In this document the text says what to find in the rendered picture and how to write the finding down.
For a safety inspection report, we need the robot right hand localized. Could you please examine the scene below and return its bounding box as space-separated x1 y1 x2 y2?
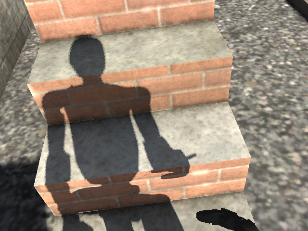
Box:
196 208 259 231

